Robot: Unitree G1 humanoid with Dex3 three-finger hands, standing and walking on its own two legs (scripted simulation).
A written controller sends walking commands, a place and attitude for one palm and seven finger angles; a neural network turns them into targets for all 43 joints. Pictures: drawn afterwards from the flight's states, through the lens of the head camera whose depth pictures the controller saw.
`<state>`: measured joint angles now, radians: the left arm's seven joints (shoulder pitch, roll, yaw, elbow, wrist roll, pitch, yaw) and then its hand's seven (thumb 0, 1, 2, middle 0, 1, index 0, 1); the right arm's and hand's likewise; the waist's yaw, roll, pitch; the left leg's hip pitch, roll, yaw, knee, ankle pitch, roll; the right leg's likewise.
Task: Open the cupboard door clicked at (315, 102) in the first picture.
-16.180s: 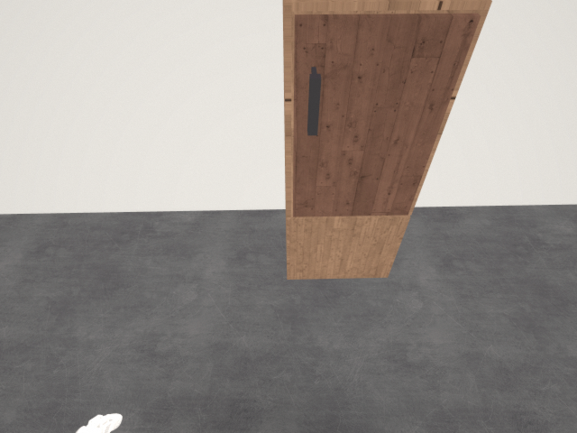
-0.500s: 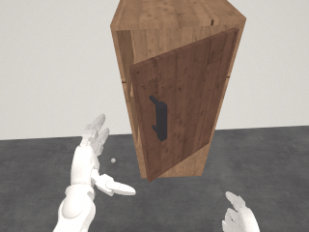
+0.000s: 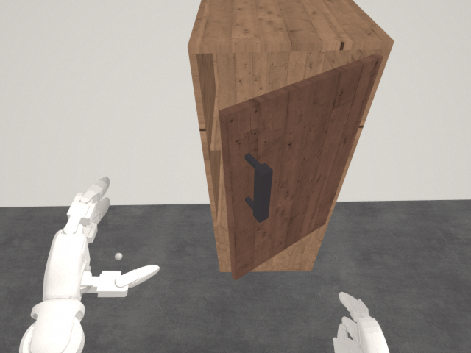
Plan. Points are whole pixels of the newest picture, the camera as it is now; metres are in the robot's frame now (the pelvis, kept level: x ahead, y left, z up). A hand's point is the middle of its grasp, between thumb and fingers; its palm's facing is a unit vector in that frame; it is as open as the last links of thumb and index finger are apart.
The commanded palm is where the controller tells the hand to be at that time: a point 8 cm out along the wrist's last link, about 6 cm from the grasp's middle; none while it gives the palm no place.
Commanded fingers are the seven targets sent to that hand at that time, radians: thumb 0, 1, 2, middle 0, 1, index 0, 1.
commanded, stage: draw the hand back to the body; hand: left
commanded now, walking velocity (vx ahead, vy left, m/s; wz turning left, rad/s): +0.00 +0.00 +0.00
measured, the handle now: (255, 188) +0.41 +0.01 +0.06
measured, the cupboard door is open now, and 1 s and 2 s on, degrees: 32 32 32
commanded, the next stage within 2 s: step back with the hand held close in 0.74 s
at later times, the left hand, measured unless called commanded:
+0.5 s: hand (46, 244) +0.19 +0.27 +0.16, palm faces +0.48 -0.78 -0.41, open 7.9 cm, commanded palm +0.14 +0.30 +0.17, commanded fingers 0.00 0.90 0.90 -0.20 -0.30 -0.20 -0.30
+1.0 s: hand (56, 249) +0.20 +0.26 +0.15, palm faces +0.42 -0.78 -0.46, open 7.4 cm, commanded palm +0.13 +0.30 +0.17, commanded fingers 0.00 0.90 0.90 -0.20 -0.30 -0.20 -0.30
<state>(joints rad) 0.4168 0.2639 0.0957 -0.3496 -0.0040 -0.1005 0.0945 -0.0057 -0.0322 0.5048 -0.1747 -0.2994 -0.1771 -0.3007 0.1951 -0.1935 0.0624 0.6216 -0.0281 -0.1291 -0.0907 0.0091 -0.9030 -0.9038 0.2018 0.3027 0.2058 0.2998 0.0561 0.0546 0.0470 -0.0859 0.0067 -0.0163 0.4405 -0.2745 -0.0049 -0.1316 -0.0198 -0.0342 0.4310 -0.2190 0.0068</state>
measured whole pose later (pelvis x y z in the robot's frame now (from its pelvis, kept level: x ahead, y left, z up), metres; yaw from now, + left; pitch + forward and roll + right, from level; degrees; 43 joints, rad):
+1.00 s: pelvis -0.01 +0.00 +0.00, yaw +0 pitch -2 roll -1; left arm 0.47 0.35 0.38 -0.37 -0.03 -0.16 0.10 0.01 0.88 0.90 -0.21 -0.30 -0.21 -0.30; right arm 0.17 -0.23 0.01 0.62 -0.01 -0.09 -0.08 0.01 -0.90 -0.90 0.20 0.30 0.21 0.30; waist 0.03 0.06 0.04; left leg -0.14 0.03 -0.03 0.43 -0.25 -0.01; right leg -0.15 0.00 -0.05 0.35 -0.16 0.00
